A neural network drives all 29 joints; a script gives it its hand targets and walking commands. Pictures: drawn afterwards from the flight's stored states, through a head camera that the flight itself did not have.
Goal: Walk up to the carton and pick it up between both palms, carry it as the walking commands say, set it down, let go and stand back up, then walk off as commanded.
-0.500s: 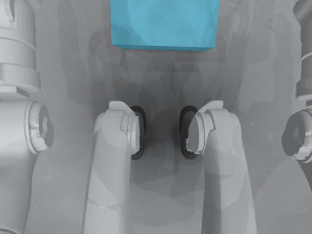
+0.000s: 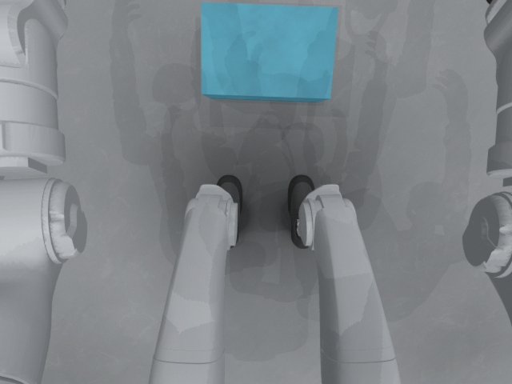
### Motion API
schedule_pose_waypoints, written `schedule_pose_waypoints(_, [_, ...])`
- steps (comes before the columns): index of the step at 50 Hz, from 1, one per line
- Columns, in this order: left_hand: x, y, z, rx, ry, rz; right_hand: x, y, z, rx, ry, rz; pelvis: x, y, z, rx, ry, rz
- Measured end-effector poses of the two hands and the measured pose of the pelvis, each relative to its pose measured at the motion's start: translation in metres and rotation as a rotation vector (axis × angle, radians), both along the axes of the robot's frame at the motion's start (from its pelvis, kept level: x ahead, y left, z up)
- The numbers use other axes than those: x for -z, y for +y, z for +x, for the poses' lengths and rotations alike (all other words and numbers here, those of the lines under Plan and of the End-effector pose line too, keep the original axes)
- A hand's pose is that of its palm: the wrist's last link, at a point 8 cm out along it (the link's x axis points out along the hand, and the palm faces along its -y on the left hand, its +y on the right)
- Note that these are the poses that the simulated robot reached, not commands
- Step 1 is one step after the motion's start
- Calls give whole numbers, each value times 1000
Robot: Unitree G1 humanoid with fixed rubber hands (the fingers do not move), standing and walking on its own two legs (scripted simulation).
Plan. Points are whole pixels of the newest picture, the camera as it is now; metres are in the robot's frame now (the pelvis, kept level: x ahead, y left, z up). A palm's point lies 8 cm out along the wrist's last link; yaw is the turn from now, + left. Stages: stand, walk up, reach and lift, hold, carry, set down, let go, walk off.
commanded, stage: set down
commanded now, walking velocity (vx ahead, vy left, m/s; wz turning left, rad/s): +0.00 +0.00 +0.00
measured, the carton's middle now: (266, 59) +0.54 +0.00 -0.53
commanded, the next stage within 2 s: let go in 0.24 s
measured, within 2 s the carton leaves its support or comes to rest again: neither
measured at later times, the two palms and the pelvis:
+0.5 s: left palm out of the picture +0.51 +0.23 -0.06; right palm out of the picture +0.49 -0.22 -0.06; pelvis +0.03 +0.00 +0.08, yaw +0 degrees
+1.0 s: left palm out of the picture +0.33 +0.22 +0.07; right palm out of the picture +0.32 -0.23 +0.08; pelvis +0.09 +0.00 +0.15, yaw +0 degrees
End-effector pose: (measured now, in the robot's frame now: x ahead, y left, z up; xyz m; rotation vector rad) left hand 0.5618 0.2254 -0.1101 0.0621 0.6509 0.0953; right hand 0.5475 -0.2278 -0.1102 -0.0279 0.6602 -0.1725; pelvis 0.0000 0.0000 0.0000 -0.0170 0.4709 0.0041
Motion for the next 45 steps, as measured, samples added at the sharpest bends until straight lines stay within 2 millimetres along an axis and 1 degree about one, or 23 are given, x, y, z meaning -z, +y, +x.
schedule_pose_waypoints(6, [-35,3,1,4,-1,8,-33,2,1,2,-2,0,-32,1,3,-3,-15,1])
schedule_pose_waypoints(9, [-47,5,1,2,11,16,-45,3,1,2,7,-4,-46,2,5,-6,-19,0])
schedule_pose_waypoints(14, [-57,3,2,6,21,36,-55,7,0,-5,10,-14,-60,4,10,-9,-15,-3])
schedule_pose_waypoints(17, [-57,0,0,12,23,46,-54,9,-4,-16,16,-31,-66,4,12,-11,-33,-3])
schedule_pose_waypoints(19, [-54,-1,-6,18,29,59,-52,10,-11,-32,29,-52,-70,4,14,-11,-39,-2])
schedule_pose_waypoints(21, [-50,-1,-19,19,53,74,-48,9,-25,-54,57,-69,-74,4,18,-10,-47,0])
schedule_pose_waypoints(23, [-49,1,-36,19,77,97,-47,7,-41,-79,82,-84,-79,4,21,-7,-59,3])
schedule_pose_waypoints(25, [-52,4,-56,29,90,124,-51,4,-60,-107,101,-100,-84,3,26,-5,-77,5])
schedule_pose_waypoints(28, [-64,8,-88,46,113,142,-62,-1,-90,-143,136,-117,-93,2,32,-6,-117,8])
schedule_pose_waypoints(33, [-91,9,-136,57,135,134,-93,-8,-135,-163,157,-124,-107,1,40,-6,-188,9])
schedule_pose_waypoints(36, [-110,8,-160,47,149,121,-114,-9,-157,-147,166,-111,-113,0,48,-2,-170,11])
schedule_pose_waypoints(41, [-146,3,-183,39,122,103,-152,-8,-182,-118,133,-97,-125,-2,63,3,-195,15])
schedule_pose_waypoints(45, [-167,-2,-199,54,107,96,-172,-4,-201,-113,113,-78,-136,-2,73,3,-262,18])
